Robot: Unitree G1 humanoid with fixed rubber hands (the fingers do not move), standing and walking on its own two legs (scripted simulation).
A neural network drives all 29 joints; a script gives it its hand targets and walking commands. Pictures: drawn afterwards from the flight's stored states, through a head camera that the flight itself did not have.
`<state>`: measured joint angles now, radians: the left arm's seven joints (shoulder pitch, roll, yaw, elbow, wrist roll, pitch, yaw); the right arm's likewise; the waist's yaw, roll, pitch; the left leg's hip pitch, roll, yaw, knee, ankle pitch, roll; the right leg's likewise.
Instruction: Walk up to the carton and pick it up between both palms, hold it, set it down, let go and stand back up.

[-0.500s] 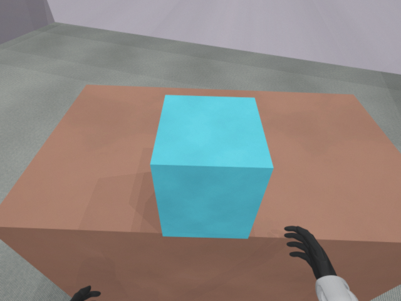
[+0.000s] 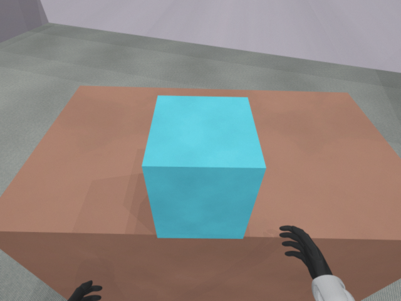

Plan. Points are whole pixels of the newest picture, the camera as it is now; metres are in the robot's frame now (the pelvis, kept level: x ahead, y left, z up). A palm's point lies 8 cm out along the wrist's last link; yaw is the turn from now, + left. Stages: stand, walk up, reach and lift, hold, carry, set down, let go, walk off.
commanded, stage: stand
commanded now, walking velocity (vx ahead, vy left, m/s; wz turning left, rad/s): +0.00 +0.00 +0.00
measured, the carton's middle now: (201, 169) +0.40 +0.00 +0.06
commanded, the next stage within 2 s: none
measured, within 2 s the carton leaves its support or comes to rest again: neither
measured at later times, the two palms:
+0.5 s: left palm out of the picture +0.13 +0.25 -0.08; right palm (315, 267) +0.21 -0.22 -0.01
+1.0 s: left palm out of the picture +0.14 +0.25 -0.08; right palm (315, 267) +0.21 -0.22 -0.01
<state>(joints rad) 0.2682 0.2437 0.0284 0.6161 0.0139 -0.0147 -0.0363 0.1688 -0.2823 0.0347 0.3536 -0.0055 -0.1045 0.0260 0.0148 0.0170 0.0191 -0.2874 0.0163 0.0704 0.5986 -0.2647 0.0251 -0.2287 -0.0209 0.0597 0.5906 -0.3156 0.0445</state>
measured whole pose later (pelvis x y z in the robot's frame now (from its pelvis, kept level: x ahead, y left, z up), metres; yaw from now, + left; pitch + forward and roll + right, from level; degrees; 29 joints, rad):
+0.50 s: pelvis +0.00 +0.00 +0.00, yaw -1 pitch -2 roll +0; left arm 0.25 0.24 0.03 0.61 0.01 -0.01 -0.04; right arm 0.17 -0.28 0.04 0.34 0.00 -0.11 0.03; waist 0.02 0.02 0.02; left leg -0.29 0.02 0.09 0.60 -0.27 0.02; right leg -0.24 -0.01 0.08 0.60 -0.32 0.04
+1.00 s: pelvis +0.00 +0.00 +0.00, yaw -2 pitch -2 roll +0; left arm 0.25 0.25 0.03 0.61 0.01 -0.01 -0.04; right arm 0.16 -0.28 0.05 0.34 0.00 -0.11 0.02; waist 0.02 0.02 0.02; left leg -0.28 0.03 0.11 0.60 -0.28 0.02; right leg -0.25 -0.01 0.10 0.60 -0.32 0.05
